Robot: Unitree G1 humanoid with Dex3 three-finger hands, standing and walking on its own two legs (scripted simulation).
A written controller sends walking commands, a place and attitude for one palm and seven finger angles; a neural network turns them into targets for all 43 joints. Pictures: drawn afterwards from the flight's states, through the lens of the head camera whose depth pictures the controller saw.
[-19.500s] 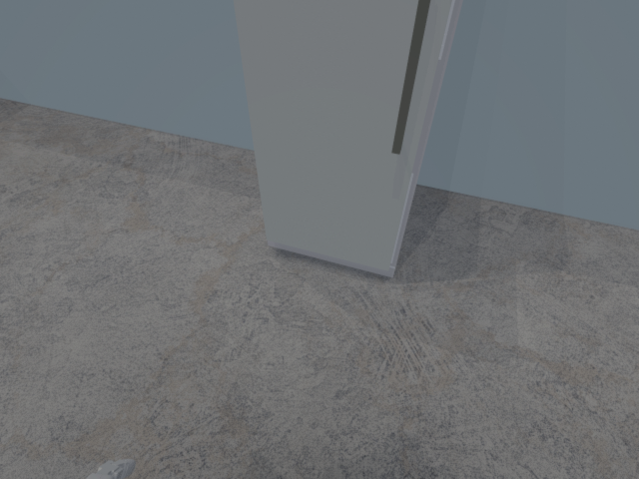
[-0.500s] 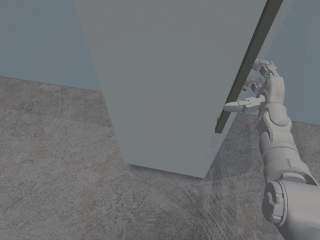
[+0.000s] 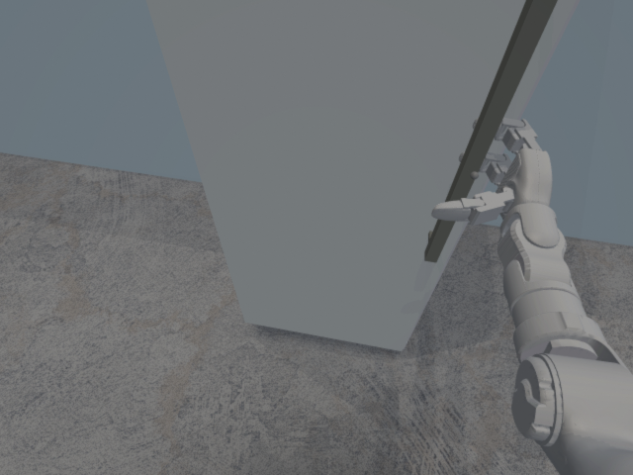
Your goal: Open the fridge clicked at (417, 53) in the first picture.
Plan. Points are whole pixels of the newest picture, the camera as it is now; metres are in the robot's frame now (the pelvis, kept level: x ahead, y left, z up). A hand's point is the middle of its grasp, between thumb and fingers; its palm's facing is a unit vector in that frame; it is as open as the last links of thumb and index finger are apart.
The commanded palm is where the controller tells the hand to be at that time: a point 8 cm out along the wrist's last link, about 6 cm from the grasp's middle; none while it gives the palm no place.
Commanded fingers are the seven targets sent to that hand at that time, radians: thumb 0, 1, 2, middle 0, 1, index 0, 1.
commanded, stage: slide the fingers in behind the handle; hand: right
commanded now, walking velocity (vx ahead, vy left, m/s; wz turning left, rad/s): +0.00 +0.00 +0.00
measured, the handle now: (472, 147) +0.54 -0.13 +0.14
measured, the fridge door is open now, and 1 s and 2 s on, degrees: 0 0 0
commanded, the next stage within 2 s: grip the handle and tug to test in 0.70 s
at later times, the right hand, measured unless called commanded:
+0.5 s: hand (466, 173) +0.47 -0.11 +0.14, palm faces +0.05 +1.00 +0.01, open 14.2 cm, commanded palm +0.44 -0.17 +0.14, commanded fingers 0.00 0.50 -0.30 0.30 1.20 0.30 1.20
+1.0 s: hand (470, 174) +0.47 -0.12 +0.14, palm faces +0.05 +1.00 +0.01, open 13.2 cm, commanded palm +0.44 -0.17 +0.14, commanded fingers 0.00 -0.01 -0.52 0.35 1.27 0.35 1.27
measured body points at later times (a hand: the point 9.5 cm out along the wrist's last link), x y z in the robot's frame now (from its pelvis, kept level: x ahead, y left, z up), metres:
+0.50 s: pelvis +0.00 +0.00 +0.00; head +0.04 +0.01 +0.45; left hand +0.04 +0.26 -0.12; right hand +0.46 -0.17 +0.14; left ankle -0.02 +0.10 -0.72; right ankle +0.02 -0.12 -0.72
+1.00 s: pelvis +0.01 +0.00 +0.00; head +0.04 +0.00 +0.45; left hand +0.07 +0.26 -0.12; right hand +0.46 -0.17 +0.14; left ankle -0.02 +0.10 -0.72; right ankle +0.02 -0.12 -0.72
